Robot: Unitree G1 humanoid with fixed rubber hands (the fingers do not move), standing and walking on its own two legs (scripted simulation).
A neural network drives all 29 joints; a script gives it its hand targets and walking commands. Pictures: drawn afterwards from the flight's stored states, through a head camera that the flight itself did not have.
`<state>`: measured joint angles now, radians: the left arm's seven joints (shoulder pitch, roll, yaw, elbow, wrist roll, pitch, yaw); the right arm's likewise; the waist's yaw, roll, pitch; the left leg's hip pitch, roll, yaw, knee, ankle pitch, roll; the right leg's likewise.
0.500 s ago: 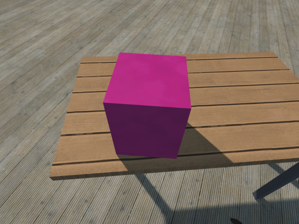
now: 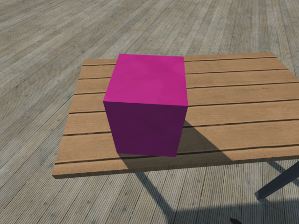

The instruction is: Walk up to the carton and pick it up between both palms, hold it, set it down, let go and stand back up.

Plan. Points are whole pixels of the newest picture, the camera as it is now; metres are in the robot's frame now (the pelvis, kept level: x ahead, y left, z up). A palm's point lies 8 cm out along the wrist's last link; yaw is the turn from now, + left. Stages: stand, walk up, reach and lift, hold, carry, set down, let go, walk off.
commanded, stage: walk up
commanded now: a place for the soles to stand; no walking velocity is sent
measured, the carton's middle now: (148, 107) +0.46 +0.01 +0.04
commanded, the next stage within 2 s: reach and lift in 0.62 s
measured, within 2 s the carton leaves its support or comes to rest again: neither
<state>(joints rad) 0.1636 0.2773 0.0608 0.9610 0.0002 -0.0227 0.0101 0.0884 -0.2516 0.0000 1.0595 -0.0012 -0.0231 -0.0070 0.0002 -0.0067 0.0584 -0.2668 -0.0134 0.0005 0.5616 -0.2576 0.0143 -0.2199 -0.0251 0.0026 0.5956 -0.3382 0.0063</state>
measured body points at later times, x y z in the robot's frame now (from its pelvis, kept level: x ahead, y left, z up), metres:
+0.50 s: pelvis -0.01 +0.00 +0.00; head +0.00 -0.01 +0.45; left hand +0.08 +0.28 -0.13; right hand +0.09 -0.26 -0.14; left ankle +0.03 +0.12 -0.73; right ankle -0.01 -0.12 -0.73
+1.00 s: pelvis +0.00 +0.00 +0.00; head +0.02 +0.00 +0.45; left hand +0.19 +0.26 -0.09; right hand +0.16 -0.25 -0.10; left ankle +0.03 +0.12 -0.73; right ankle -0.01 -0.12 -0.73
